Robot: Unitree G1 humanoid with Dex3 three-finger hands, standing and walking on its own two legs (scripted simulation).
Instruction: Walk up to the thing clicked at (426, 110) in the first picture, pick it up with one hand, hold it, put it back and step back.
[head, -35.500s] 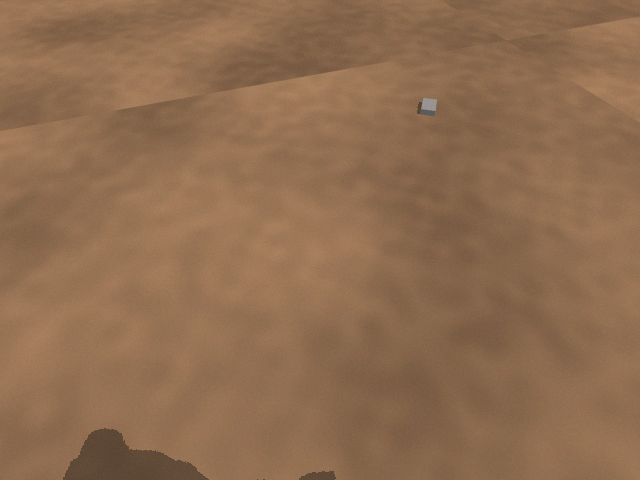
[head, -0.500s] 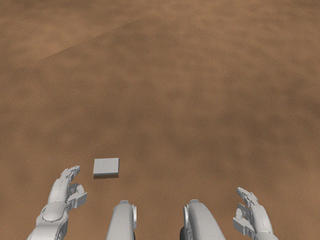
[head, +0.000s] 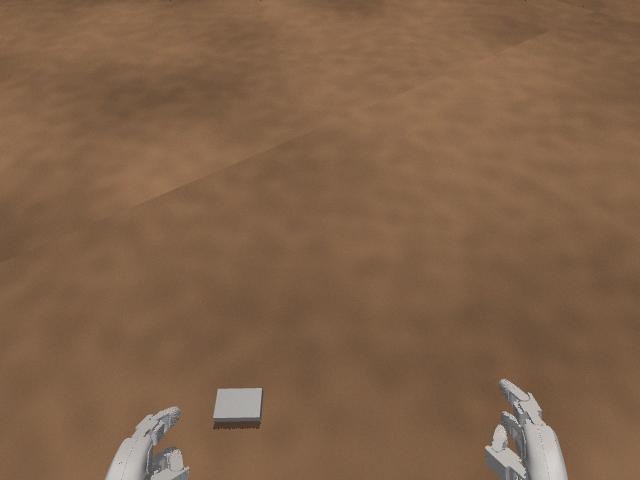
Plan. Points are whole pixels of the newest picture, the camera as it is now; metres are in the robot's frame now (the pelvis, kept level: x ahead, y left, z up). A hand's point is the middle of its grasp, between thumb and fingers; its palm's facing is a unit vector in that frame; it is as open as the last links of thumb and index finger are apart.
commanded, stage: home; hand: left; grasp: from above
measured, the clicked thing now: (239, 404) +0.47 +0.26 -0.70
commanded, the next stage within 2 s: stand in 1.86 s
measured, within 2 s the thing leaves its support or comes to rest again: neither
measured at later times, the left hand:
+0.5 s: hand (180, 469) +0.17 +0.18 -0.05, palm faces +0.04 -0.98 -0.20, open 7.4 cm
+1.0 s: hand (178, 468) +0.17 +0.19 -0.05, palm faces +0.03 -0.98 -0.19, open 7.4 cm
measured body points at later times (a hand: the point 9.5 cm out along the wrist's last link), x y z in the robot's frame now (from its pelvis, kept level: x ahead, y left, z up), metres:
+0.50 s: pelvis +0.00 +0.01 +0.00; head +0.02 +0.02 +0.45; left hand +0.16 +0.24 -0.03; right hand +0.15 -0.24 -0.07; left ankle +0.01 +0.14 -0.68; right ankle +0.00 -0.14 -0.68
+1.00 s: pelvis +0.00 +0.01 +0.00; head +0.02 +0.02 +0.45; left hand +0.17 +0.24 -0.03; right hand +0.16 -0.23 -0.06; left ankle +0.01 +0.14 -0.68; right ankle +0.00 -0.14 -0.68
